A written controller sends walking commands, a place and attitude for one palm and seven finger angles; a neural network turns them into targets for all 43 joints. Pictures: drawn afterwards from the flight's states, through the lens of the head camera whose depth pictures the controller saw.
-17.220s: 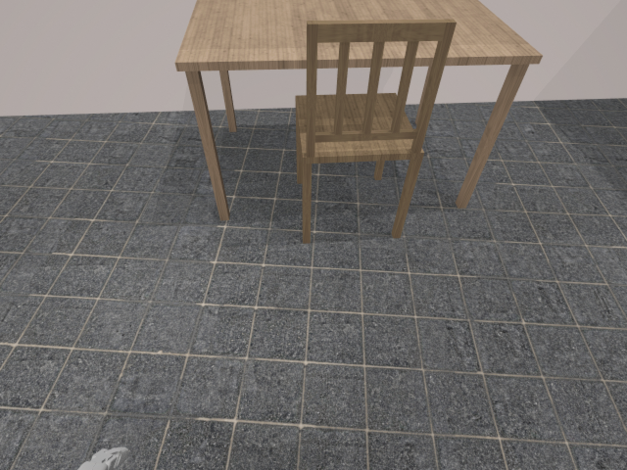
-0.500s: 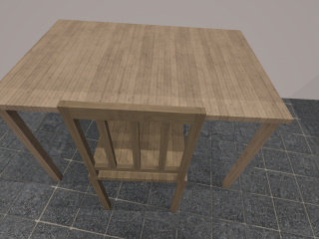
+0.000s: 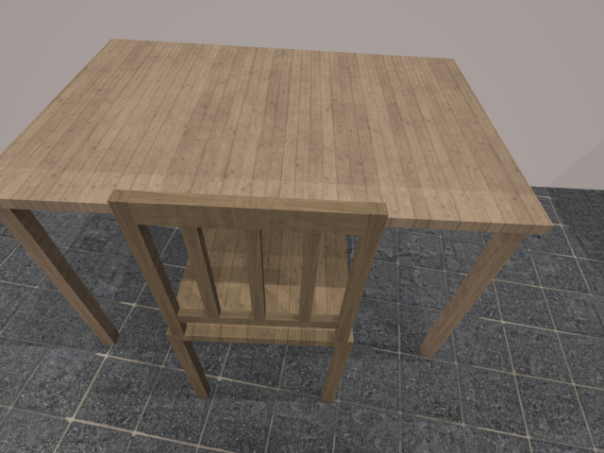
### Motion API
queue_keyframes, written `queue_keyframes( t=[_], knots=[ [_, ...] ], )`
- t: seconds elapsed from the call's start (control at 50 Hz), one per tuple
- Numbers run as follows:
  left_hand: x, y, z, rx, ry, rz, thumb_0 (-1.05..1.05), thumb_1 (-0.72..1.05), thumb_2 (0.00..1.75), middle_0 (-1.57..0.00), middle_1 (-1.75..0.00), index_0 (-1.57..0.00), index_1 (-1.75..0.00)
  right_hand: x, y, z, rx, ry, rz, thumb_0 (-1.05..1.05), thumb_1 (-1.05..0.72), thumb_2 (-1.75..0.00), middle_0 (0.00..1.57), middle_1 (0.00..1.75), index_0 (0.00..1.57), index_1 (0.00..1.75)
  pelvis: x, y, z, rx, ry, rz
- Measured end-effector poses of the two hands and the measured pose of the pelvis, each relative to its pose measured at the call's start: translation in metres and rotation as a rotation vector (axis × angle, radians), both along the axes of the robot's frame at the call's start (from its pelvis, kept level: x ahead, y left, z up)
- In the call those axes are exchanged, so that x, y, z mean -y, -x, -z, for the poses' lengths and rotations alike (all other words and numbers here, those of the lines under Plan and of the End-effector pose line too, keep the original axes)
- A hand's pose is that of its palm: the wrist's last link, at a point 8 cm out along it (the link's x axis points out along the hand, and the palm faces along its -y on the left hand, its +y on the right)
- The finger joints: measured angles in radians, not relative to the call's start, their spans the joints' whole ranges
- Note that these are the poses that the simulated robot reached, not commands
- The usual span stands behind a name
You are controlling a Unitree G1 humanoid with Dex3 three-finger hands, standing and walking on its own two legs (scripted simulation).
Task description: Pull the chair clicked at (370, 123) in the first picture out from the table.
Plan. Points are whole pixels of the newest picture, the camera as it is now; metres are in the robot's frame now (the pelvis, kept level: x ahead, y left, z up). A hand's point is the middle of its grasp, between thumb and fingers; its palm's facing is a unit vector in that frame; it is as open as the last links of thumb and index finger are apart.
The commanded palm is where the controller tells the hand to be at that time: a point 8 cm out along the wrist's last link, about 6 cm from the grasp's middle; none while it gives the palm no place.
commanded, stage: look again from close up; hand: left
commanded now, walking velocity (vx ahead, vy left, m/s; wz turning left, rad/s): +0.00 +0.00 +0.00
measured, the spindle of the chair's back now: (256, 277) +0.43 +0.11 -0.09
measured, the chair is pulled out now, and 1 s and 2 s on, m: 0.00 0.00 0.00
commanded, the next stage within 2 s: raise the hand toward the chair's back in 0.10 s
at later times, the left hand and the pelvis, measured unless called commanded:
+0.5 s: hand (197, 378) +0.21 +0.15 -0.01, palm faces +0.09 -1.00 +0.01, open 8.2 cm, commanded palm +0.11 +0.22 -0.07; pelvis -0.03 -0.01 -0.05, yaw +1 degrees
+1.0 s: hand (212, 420) +0.18 +0.13 -0.08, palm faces -0.08 -1.00 +0.01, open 12.6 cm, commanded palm +0.14 +0.22 -0.06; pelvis -0.04 -0.05 -0.11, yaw +2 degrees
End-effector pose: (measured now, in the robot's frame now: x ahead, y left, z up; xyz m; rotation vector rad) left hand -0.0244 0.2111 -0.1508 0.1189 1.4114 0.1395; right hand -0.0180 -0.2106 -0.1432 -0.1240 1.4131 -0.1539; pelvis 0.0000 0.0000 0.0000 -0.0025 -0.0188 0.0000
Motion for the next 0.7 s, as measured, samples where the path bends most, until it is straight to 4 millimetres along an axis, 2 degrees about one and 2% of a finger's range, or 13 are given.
queue_keyframes(
  t=[0.22, 0.26, 0.3, 0.34, 0.38, 0.42, 0.48, 0.52, 0.56, 0.64, 0.66, 0.7],
  knots=[
    [0.0, 0.003, 0.0, 0.002, -0.006, 0.003, 0.0, 0.9, 0.9, -0.2, -0.3, -0.2, -0.3, -0.002, 0.004, 0.001, -0.002, -0.006, -0.006, 0.0, -0.91, -0.9, 0.2, 0.3, 0.2, 0.3, -0.001, 0.003, 0.001, -0.003, 0.004, -0.004],
    [-0.009, -0.021, -0.015, 0.144, -0.038, -0.063, 0.02, 0.92, 0.89, -0.2, -0.3, -0.2, -0.3, 0.005, -0.003, -0.002, 0.075, 0.023, -0.013, 0.01, -0.93, -0.9, 0.2, 0.3, 0.21, 0.3, -0.001, 0.007, 0.003, -0.003, 0.002, -0.006],
    [-0.027, -0.057, -0.042, 0.38, -0.117, -0.082, 0.04, 0.94, 0.89, -0.21, -0.29, -0.2, -0.3, 0.016, -0.016, -0.006, 0.203, 0.055, -0.018, 0.02, -0.93, -0.9, 0.2, 0.3, 0.21, 0.3, 0.0, 0.009, 0.006, -0.013, -0.008, -0.009],
    [-0.033, -0.097, -0.073, 0.599, -0.145, -0.094, 0.04, 0.93, 0.88, -0.2, -0.29, -0.2, -0.3, 0.027, -0.036, -0.008, 0.328, 0.075, -0.022, 0.02, -0.93, -0.9, 0.2, 0.3, 0.21, 0.3, 0.0, 0.012, 0.01, -0.021, -0.009, -0.026],
    [-0.03, -0.139, -0.106, 0.836, -0.14, -0.064, 0.04, 0.9, 0.87, -0.19, -0.29, -0.19, -0.29, 0.037, -0.06, -0.013, 0.453, 0.099, -0.047, 0.02, -0.93, -0.9, 0.2, 0.3, 0.21, 0.3, 0.0, 0.016, 0.014, -0.035, -0.002, -0.037],
    [-0.02, -0.176, -0.131, 1.057, -0.106, -0.017, 0.03, 0.86, 0.86, -0.19, -0.28, -0.18, -0.29, 0.047, -0.085, -0.018, 0.567, 0.119, -0.073, 0.02, -0.92, -0.9, 0.2, 0.3, 0.21, 0.3, 0.002, 0.022, 0.022, -0.07, 0.002, -0.042],
    [0.001, -0.209, -0.142, 1.326, 0.018, 0.032, 0.02, 0.79, 0.84, -0.18, -0.27, -0.18, -0.28, 0.059, -0.121, -0.029, 0.708, 0.148, -0.112, 0.01, -0.92, -0.9, 0.2, 0.3, 0.2, 0.3, 0.011, 0.03, 0.039, -0.143, -0.003, -0.024],
    [0.013, -0.211, -0.132, 1.431, 0.106, 0.073, 0.01, 0.74, 0.82, -0.18, -0.27, -0.17, -0.27, 0.066, -0.142, -0.036, 0.781, 0.16, -0.143, 0.01, -0.92, -0.9, 0.2, 0.3, 0.2, 0.3, 0.018, 0.034, 0.053, -0.181, -0.005, -0.013],
    [0.02, -0.2, -0.109, 1.439, 0.154, 0.11, 0.01, 0.69, 0.8, -0.18, -0.26, -0.17, -0.27, 0.07, -0.16, -0.04, 0.837, 0.169, -0.179, 0.01, -0.91, -0.9, 0.2, 0.3, 0.2, 0.3, 0.025, 0.037, 0.066, -0.209, -0.005, -0.011],
    [0.016, -0.154, -0.06, 1.259, 0.144, 0.081, 0.01, 0.59, 0.76, -0.17, -0.25, -0.17, -0.25, 0.072, -0.192, -0.038, 0.897, 0.168, -0.246, 0.01, -0.91, -0.9, 0.2, 0.3, 0.2, 0.3, 0.035, 0.04, 0.088, -0.24, 0.005, -0.02],
    [0.011, -0.142, -0.054, 1.225, 0.116, 0.056, 0.01, 0.57, 0.75, -0.17, -0.24, -0.17, -0.25, 0.07, -0.199, -0.035, 0.905, 0.162, -0.26, 0.01, -0.91, -0.9, 0.2, 0.3, 0.2, 0.3, 0.038, 0.041, 0.092, -0.244, 0.009, -0.025],
    [0.0, -0.122, -0.056, 1.213, 0.036, 0.005, 0.01, 0.52, 0.73, -0.17, -0.24, -0.16, -0.24, 0.064, -0.209, -0.026, 0.91, 0.145, -0.284, 0.01, -0.91, -0.9, 0.2, 0.3, 0.2, 0.3, 0.041, 0.041, 0.098, -0.253, 0.022, -0.036]
  ],
)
